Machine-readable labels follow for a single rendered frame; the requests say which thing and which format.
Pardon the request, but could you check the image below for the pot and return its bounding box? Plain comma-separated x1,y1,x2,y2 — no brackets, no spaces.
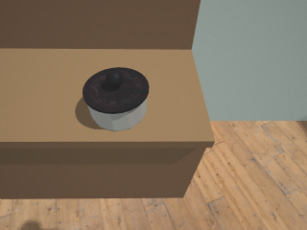
88,98,147,131

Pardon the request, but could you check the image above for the lid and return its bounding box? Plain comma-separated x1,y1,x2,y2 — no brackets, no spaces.
83,67,150,114

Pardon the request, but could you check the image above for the table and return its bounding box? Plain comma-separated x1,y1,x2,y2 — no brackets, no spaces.
0,0,215,199

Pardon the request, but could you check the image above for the knob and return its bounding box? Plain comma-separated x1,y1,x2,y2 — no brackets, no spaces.
106,70,124,87

